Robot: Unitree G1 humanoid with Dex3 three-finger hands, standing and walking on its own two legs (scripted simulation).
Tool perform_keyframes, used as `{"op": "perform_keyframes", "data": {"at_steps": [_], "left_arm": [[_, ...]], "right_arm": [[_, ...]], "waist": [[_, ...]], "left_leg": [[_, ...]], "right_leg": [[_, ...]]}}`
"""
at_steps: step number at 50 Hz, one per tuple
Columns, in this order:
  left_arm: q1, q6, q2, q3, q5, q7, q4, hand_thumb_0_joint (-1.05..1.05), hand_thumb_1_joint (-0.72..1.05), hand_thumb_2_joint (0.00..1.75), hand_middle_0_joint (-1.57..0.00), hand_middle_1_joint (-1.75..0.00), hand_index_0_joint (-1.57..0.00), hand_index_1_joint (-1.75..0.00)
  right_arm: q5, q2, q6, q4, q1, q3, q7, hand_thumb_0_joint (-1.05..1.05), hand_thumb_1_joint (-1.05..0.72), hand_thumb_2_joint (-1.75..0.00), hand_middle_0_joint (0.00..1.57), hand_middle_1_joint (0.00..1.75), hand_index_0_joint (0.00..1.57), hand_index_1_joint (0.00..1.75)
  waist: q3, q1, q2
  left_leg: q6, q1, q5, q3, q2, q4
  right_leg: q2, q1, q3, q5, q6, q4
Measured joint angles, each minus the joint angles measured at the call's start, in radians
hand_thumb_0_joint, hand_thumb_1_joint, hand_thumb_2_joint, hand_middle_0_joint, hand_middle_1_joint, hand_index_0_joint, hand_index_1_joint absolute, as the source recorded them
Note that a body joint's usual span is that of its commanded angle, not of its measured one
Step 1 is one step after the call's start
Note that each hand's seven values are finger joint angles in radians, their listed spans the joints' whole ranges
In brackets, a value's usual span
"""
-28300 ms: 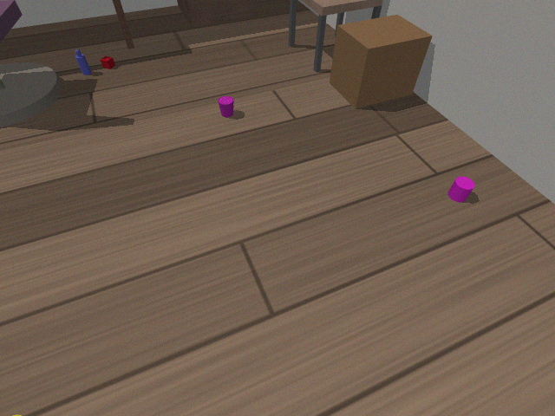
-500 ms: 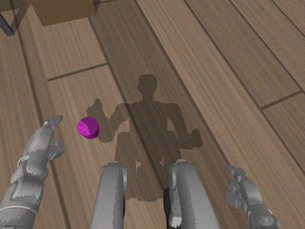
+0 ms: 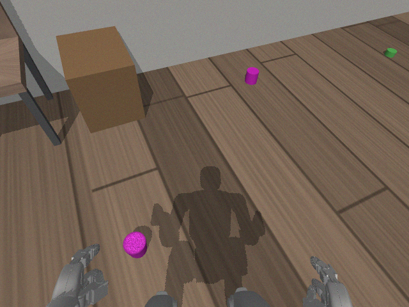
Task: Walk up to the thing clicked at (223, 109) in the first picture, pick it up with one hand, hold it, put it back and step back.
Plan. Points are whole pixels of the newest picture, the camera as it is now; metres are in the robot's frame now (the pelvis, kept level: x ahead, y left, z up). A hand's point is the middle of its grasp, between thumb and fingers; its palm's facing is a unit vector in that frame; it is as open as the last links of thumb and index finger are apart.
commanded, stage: home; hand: left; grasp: from above
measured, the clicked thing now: (136, 246) +0.45 +0.25 -0.64
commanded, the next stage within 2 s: none
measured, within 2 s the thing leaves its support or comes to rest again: neither
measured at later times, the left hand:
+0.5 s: hand (99, 300) +0.17 +0.18 -0.02, palm faces +0.07 -0.98 -0.19, open 7.4 cm
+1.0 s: hand (99, 298) +0.17 +0.18 -0.02, palm faces +0.05 -0.98 -0.19, open 7.4 cm
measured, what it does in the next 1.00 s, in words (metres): stands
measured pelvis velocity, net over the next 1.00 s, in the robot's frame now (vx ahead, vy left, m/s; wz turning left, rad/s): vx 0.01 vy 0.00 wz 0.01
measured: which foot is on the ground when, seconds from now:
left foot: down 0.00-1.00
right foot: down 0.00-1.00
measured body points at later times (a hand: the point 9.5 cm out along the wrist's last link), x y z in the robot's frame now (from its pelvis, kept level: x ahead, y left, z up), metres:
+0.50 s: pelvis +0.01 +0.00 +0.02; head +0.02 +0.00 +0.47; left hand +0.16 +0.23 -0.01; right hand +0.19 -0.24 -0.03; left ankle +0.02 +0.12 -0.66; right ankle +0.02 -0.13 -0.66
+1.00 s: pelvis +0.01 +0.00 +0.02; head +0.03 +0.01 +0.47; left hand +0.17 +0.23 -0.01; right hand +0.17 -0.24 -0.04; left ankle +0.02 +0.12 -0.66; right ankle +0.02 -0.13 -0.66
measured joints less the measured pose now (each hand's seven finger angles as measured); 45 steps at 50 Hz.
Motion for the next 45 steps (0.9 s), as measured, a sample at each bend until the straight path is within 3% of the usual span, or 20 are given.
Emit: {"op": "perform_keyframes", "data": {"at_steps": [5, 11, 23, 45], "left_arm": [[0.104, 0.009, -0.013, -0.017, -0.002, -0.012, -0.089, 0.01, 0.90, 0.90, -0.21, -0.30, -0.20, -0.30], [0.152, 0.015, -0.018, -0.028, 0.008, -0.033, -0.128, 0.01, 0.90, 0.90, -0.21, -0.30, -0.20, -0.30], [0.123, 0.014, -0.014, -0.033, 0.024, -0.056, -0.101, 0.01, 0.90, 0.90, -0.21, -0.30, -0.20, -0.30], [0.124, 0.005, -0.012, -0.034, 0.023, -0.051, -0.104, 0.01, 0.90, 0.90, -0.21, -0.30, -0.20, -0.30]], "right_arm": [[-0.007, -0.005, -0.024, -0.016, 0.030, -0.013, -0.020, 0.01, -0.90, -0.89, 0.20, 0.30, 0.20, 0.30], [-0.018, -0.005, -0.054, -0.022, 0.011, -0.019, -0.028, 0.01, -0.90, -0.89, 0.20, 0.30, 0.20, 0.30], [-0.033, -0.004, -0.096, -0.018, -0.035, -0.012, -0.020, 0.01, -0.90, -0.89, 0.20, 0.30, 0.20, 0.30], [-0.034, -0.005, -0.095, 0.010, -0.002, -0.015, -0.022, 0.02, -0.90, -0.89, 0.21, 0.30, 0.20, 0.30]], "waist": [[-0.008, 0.008, 0.010], [-0.008, 0.025, 0.013], [0.023, 0.046, -0.008], [0.031, 0.039, -0.004]], "left_leg": [[0.001, 0.108, 0.019, 0.003, 0.001, -0.086], [0.002, 0.176, 0.028, 0.004, -0.003, -0.131], [-0.001, 0.200, 0.033, -0.001, -0.008, -0.136], [0.002, 0.200, 0.032, 0.007, -0.004, -0.133]], "right_leg": [[0.000, 0.108, 0.002, 0.019, 0.000, -0.087], [-0.004, 0.176, 0.001, 0.025, 0.001, -0.129], [-0.009, 0.200, -0.003, 0.024, -0.001, -0.127], [-0.006, 0.197, 0.005, 0.028, 0.002, -0.126]]}}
